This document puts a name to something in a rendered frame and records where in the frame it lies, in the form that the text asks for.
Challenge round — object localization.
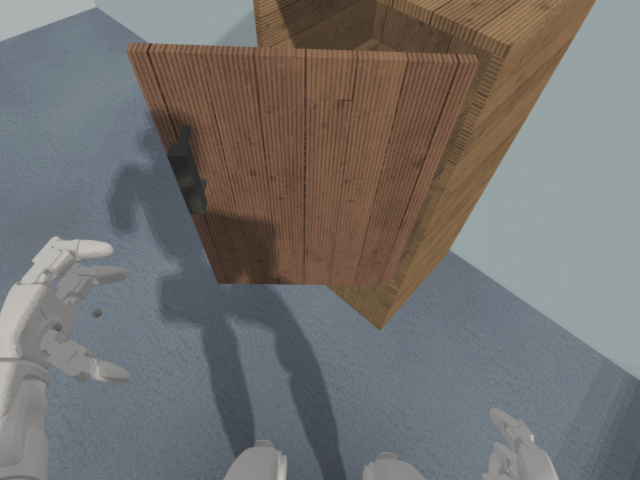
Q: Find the robot thigh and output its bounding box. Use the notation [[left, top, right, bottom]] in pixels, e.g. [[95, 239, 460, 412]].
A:
[[223, 446, 287, 480], [362, 459, 426, 480]]

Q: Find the robot left thigh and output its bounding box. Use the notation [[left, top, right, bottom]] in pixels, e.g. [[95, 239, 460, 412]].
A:
[[223, 446, 287, 480]]

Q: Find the cupboard door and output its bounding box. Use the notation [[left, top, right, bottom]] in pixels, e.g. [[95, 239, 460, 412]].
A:
[[126, 43, 479, 286]]

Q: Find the handle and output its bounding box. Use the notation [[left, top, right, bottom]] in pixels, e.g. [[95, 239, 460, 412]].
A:
[[167, 125, 207, 214]]

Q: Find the left robot hand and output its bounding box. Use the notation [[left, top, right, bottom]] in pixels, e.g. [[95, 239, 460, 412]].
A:
[[0, 236, 131, 383]]

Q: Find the robot left forearm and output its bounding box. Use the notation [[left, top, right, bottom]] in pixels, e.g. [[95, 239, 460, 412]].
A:
[[0, 359, 52, 480]]

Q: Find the robot right thigh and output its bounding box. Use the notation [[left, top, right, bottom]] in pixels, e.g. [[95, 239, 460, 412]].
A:
[[362, 459, 426, 480]]

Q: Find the right robot hand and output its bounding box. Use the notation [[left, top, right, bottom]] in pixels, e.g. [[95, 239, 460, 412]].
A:
[[482, 408, 559, 480]]

